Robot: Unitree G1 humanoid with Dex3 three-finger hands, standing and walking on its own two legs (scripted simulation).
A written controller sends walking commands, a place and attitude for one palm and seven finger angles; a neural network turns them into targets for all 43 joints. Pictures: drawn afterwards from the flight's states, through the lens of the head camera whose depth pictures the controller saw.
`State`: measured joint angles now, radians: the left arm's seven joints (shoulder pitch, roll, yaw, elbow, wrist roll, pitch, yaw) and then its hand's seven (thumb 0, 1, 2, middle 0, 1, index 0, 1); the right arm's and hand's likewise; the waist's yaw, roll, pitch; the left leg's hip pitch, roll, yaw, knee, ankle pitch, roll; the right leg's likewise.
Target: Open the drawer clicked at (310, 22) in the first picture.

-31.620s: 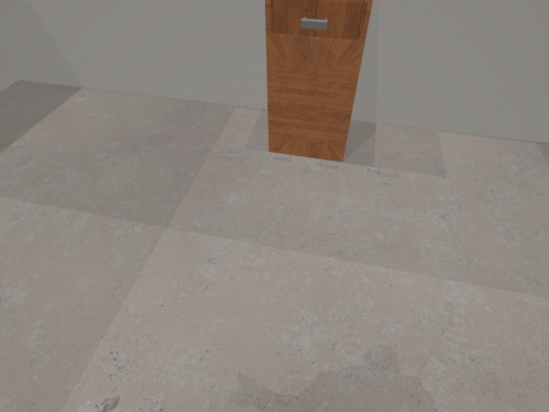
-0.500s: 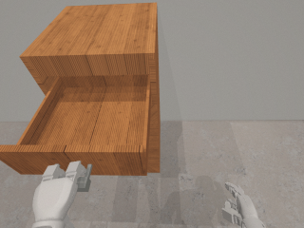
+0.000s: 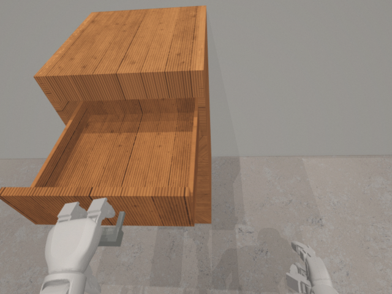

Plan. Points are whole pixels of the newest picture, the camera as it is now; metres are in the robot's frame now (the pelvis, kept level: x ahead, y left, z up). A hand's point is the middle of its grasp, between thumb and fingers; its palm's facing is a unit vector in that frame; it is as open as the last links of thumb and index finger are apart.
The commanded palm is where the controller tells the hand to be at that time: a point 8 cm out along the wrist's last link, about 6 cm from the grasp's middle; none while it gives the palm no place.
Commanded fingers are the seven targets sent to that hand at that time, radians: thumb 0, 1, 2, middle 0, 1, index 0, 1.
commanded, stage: lift the hand off the handle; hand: left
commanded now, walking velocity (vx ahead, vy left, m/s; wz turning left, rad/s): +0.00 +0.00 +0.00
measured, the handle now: (97, 225) +0.24 +0.24 +0.01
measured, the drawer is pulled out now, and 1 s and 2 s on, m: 0.30 0.30 0.30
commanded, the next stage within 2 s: draw the hand back to the body in 1.04 s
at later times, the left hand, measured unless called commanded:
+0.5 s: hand (76, 226) +0.20 +0.23 +0.10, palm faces +0.12 -0.12 -0.99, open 13.5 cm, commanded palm +0.17 +0.23 +0.15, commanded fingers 0.00 -0.50 0.30 -0.30 -1.20 -0.30 -1.20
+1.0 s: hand (50, 206) +0.21 +0.24 +0.17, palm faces +0.14 -0.10 -0.99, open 13.8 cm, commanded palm +0.17 +0.24 +0.21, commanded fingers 0.00 -0.50 0.30 -0.30 -1.20 -0.30 -1.20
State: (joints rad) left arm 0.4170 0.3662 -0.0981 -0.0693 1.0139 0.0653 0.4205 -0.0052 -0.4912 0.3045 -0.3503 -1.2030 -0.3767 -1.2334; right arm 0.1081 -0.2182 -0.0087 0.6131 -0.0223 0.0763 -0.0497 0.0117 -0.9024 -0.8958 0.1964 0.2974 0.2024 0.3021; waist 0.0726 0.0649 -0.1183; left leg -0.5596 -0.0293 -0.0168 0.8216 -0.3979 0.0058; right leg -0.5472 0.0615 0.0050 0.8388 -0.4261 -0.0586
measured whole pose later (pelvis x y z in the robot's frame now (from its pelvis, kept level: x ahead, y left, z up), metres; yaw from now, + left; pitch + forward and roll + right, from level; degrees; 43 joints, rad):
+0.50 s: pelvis +0.01 +0.01 +0.02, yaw +0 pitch +3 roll +0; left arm 0.45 0.40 -0.11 -0.35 0.97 0.12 0.24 -0.01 -0.49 0.30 -0.33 -1.20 -0.38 -1.23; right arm 0.09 -0.23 0.01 0.58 -0.01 0.09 -0.01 0.01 -0.90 -0.90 0.20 0.30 0.20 0.30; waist 0.12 0.10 -0.08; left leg -0.35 -0.04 -0.02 0.66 -0.35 0.02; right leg -0.33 0.05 0.01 0.66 -0.37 -0.04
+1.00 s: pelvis +0.01 +0.01 +0.04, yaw +0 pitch -2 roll +0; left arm 0.38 0.51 -0.02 -0.49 0.86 0.21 0.04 -0.01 -0.49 0.30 -0.32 -1.20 -0.32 -1.20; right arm 0.07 -0.26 0.04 0.58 0.02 0.13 0.00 0.01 -0.90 -0.90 0.19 0.30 0.20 0.30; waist 0.11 0.12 -0.03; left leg -0.20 -0.03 -0.03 0.50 -0.27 0.01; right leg -0.18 0.05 0.01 0.50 -0.29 -0.05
